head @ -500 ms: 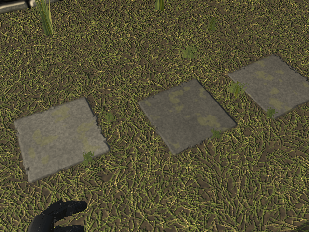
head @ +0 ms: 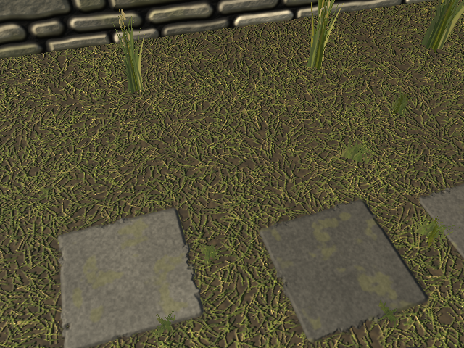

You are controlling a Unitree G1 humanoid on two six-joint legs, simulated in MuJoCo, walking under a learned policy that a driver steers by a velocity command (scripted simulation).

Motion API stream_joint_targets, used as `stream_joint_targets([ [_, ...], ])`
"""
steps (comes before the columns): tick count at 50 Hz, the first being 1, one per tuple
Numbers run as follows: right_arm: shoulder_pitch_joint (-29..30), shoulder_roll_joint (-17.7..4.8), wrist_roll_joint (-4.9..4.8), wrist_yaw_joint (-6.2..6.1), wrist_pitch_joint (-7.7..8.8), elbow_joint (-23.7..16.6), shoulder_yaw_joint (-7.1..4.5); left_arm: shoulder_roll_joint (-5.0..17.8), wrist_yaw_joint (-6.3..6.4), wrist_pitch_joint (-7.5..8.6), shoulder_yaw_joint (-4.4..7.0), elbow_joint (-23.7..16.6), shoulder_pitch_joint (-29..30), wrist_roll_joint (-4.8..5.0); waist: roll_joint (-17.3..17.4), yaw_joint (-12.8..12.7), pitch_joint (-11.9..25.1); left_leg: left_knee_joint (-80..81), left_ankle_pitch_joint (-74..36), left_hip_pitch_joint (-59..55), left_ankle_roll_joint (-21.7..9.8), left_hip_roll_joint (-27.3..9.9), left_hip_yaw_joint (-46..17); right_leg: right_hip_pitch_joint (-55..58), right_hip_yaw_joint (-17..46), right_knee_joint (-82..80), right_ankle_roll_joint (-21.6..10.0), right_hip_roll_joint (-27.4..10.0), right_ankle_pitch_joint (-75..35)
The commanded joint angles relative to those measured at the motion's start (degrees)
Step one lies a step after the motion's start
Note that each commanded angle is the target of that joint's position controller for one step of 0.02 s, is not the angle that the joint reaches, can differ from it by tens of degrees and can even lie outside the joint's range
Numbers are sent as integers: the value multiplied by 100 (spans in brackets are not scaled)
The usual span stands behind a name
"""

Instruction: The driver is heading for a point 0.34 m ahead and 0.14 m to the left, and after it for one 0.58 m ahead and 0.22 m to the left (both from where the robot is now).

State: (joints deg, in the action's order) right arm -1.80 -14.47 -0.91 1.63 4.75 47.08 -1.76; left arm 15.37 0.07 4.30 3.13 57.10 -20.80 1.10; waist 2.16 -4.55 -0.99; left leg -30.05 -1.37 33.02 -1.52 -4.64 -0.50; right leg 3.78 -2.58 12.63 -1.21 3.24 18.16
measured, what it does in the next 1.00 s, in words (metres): walks ahead, turning left: left foot, then right foot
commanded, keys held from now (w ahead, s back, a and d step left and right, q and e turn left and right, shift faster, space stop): w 0.20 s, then no key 0.16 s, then q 0.64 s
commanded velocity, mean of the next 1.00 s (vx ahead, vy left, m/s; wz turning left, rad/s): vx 0.21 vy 0.00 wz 0.25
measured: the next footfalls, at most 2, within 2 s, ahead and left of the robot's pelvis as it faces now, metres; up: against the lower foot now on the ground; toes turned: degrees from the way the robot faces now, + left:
left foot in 0.04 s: +0.21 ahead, +0.13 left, +0.00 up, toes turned +2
right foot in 0.52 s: +0.43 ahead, -0.09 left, +0.00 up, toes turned +3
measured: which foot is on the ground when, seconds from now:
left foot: up 0.00-0.02, down 0.04-0.54, up 0.56-0.90, down 0.92-1.00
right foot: down 0.00-0.06, up 0.08-0.50, down 0.52-0.92, up 0.94-1.00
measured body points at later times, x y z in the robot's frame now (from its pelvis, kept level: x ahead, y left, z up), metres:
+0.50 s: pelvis +0.25 +0.02 +0.00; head +0.28 +0.02 +0.45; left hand +0.43 +0.27 -0.10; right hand +0.28 -0.25 -0.14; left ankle +0.18 +0.12 -0.73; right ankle +0.40 -0.09 -0.72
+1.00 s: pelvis +0.29 +0.04 +0.00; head +0.31 +0.08 +0.45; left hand +0.36 +0.35 -0.13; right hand +0.47 -0.21 -0.10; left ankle +0.28 +0.13 -0.73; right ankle +0.37 -0.09 -0.69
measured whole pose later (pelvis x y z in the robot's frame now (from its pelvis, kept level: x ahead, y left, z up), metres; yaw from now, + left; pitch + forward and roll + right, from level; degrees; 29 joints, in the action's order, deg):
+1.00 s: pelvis +0.29 +0.04 +0.00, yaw +18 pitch +1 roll -3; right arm -13.8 -16.2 1.1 -0.8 -2.2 45.4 -5.0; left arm 17.0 2.4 -1.5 4.6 51.8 -2.6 -0.1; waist -1.4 1.2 -2.5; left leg -33.7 17.0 18.3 -2.7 -0.8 0.4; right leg -27.4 -4.0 49.4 2.0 -3.3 25.8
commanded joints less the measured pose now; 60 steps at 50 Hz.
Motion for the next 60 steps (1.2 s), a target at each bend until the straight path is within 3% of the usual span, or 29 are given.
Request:
stream_joint_targets([
  [1, -186, -775, -15, 50, 119, -319, -231, 1049, 48, -77, 220, -187, 103, 4, -628, 565, 68, 223, 554, -731, -271, 237, 189, 30, 632, 688, -758, -1717, -3629],
  [2, -1121, -1036, -6, 14, 116, -26, -380, 919, 49, -111, 167, -216, 135, -31, -542, 983, 653, 252, 498, -2008, -445, 365, 296, -272, 399, 1782, -609, -1398, -4155],
  [3, -2188, -1480, 59, -42, 94, 190, -509, 670, 55, -107, 49, -361, 26, -150, 97, 1290, 1572, 77, 440, -3786, -809, -637, -836, -1398, 114, 3603, -412, -1024, -2779],
  [4, -2459, -1801, 59, -2, 54, 351, -574, -106, -23, 25, -162, -339, -714, -119, 1674, 865, 2182, 823, 1795, -5589, -1695, -1777, -3596, -3725, 200, 5472, -56, 91, 1010],
  [5, -2371, -1180, 38, 9, 68, 272, -401, 549, -48, 156, -30, -280, -341, 20, 1008, 1090, 2010, 1281, 2463, -5468, -1511, -1681, -3975, -4353, 997, 6143, -167, -160, 1493],
  [6, -1873, -971, 48, -10, 94, 172, -330, 859, -69, 245, 56, -458, 214, 166, 720, 1022, 1206, 1374, 2208, -4772, -1279, -1526, -3146, -4710, 911, 6227, -275, -451, 986],
  [8, -1146, -751, 123, -3, 123, 32, -261, 784, -3, 258, 80, -527, 654, 54, 73, 711, 442, 1670, 915, -3324, -1171, -1163, -2041, -4341, 695, 5677, -236, -946, 95],
  [10, -1032, -577, 165, 20, 153, 64, -211, 564, -2, 128, 83, -468, 471, 6, 201, 445, 355, 1976, 424, -2747, -1128, -909, -1500, -3792, 718, 5296, -182, -1131, -239],
  [15, -1150, -801, 160, -100, 116, 278, -240, 288, 54, -28, 27, -628, 857, -140, 100, 305, 107, 1899, -2658, -2276, -1107, -644, -256, -3651, 420, 3765, 188, -990, -1000],
  [18, -1362, -874, 146, -170, 36, 413, -234, 205, 7, -13, -30, -734, 1427, -124, 207, 542, 226, 1829, -2547, -2255, -900, -383, 139, -3071, 206, 2523, 186, -705, -2106],
  [21, -1549, -921, 67, -194, -70, 588, -242, 368, -6, -7, 1, -850, 1783, -131, 250, 630, 214, 1556, -2268, -2616, -886, -525, -188, -2957, 361, 1989, 145, -552, -2170],
  [25, -1275, -961, -33, -272, -235, 510, -304, 802, 23, 79, 171, -713, 1285, -211, 176, 246, 393, 465, -1512, -2875, -584, -402, -669, -2186, 436, 1029, -115, -476, -2479],
  [26, -1400, -800, 47, -280, -222, 405, -257, 1142, 81, 94, 255, -666, 965, -286, -210, 242, 829, -259, -782, -2429, -347, -23, -522, -1184, 823, 1192, -327, -1011, -4369],
  [27, -1926, -342, 118, -268, -181, 376, -145, 1465, 150, 23, 325, -670, 698, -321, -1258, 422, 1444, -1718, 1834, -940, 13, 636, -171, 557, 1794, 1605, -1082, -2195, -6242],
  [28, -2090, -335, 33, -283, -212, 379, -110, 1164, 160, -104, 262, -713, 496, -221, -1783, 201, 2086, -3070, 4472, -253, 232, 965, -133, 939, 2659, 1397, -1712, -2936, -5935],
  [29, -1978, -835, -64, -287, -292, 377, -271, 912, 156, -162, 177, -818, 715, -169, -1170, 227, 1885, -3746, 4355, -62, 266, 664, -426, 362, 2506, 1087, -1636, -2777, -4450],
  [30, -1666, -897, -115, -338, -407, 282, -332, 789, 184, -201, 141, -921, 1141, -161, -932, 341, 1370, -3947, 3899, 197, 311, 449, -325, -205, 2148, 831, -1409, -2506, -3108],
  [32, -1575, -855, -39, -453, -680, 227, -406, 657, 216, -241, 101, -1026, 1790, -179, -923, 538, 703, -3801, 3149, -49, 451, 148, -290, -1473, 1527, 271, -1173, -2153, -1243],
  [36, -1612, -593, 9, -461, -806, 8, -409, 727, 285, -276, 141, -937, 2024, -257, -1076, 653, 510, -3078, 2525, -671, 484, 134, 72, -2201, 607, -30, -1221, -1937, -1258],
  [42, -1255, -664, 13, -266, -787, -307, -408, 1049, 331, -387, 247, -847, 1986, -137, -969, 555, 723, -1534, 2176, -1350, 249, 88, 314, -1705, 265, 120, -1144, -2237, -1376],
  [45, -1645, -730, 47, -183, -820, -208, -491, 1013, 290, -481, 266, -795, 1983, 11, -808, 804, 669, -192, 1550, -2152, -129, 333, 545, -1848, -64, 733, -669, -2062, -825],
  [46, -1787, -899, 89, -200, -824, -191, -558, 806, 253, -523, 242, -678, 1725, 33, -299, 815, 462, 538, 1122, -2465, -394, 206, 56, -2259, -387, 1513, -246, -1733, -292],
  [47, -1821, -1532, 101, -314, -828, -327, -692, 450, 181, -539, 175, -770, 1588, -153, 1433, 565, 280, 1091, -410, -2985, -1010, -1229, -1979, -3651, -1015, 3348, 393, -919, 1229],
  [48, -1698, -1818, 273, -287, -707, -510, -688, 560, 224, -492, 227, -1089, 2245, -209, 1539, 742, 196, 1443, -354, -2388, -1847, -1772, -3016, -4307, -99, 4416, 495, -296, 2009],
  [49, -1495, -1622, 340, -267, -553, -544, -657, 708, 247, -489, 281, -1147, 2478, -153, 924, 710, 221, 1539, 152, -2283, -1704, -1473, -2605, -4333, 382, 4959, 381, -390, 1594],
  [51, -908, -1322, 134, -311, -417, -668, -593, 798, 321, -504, 360, -897, 2070, -126, 490, 410, 287, 1396, 550, -2360, -1052, -989, -1917, -4329, 587, 5036, 278, -519, 661],
  [52, -785, -1188, 61, -335, -414, -707, -540, 829, 344, -500, 384, -849, 1990, -170, 512, 374, 318, 1344, 305, -2327, -975, -895, -1762, -4247, 583, 5083, 313, -501, 400],
  [54, -943, -1023, 74, -382, -421, -704, -474, 742, 315, -447, 389, -859, 1944, -135, 502, 366, 521, 1256, -180, -2481, -1012, -761, -1655, -4066, 605, 5125, 369, -402, 107],
  [60, -1139, -1235, 36, -462, -502, -746, -556, 574, 243, -360, 296, -957, 2177, -75, 647, 573, 490, 1106, 82, -2826, -1087, -645, -1950, -3756, 721, 3448, 562, -273, -23],
])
